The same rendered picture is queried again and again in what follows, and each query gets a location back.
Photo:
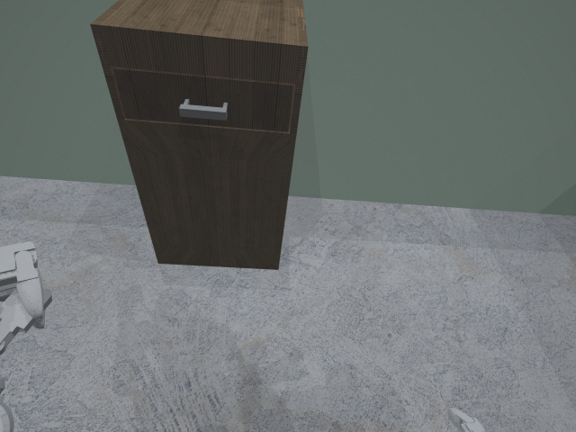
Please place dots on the left robot hand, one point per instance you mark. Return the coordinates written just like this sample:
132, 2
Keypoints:
25, 300

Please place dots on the handle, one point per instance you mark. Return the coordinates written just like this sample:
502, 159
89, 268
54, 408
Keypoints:
203, 112

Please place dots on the right robot hand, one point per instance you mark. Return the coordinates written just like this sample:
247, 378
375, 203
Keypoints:
463, 422

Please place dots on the drawer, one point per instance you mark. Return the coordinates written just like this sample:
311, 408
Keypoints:
157, 95

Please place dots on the cabinet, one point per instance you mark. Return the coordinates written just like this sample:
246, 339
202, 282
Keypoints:
211, 195

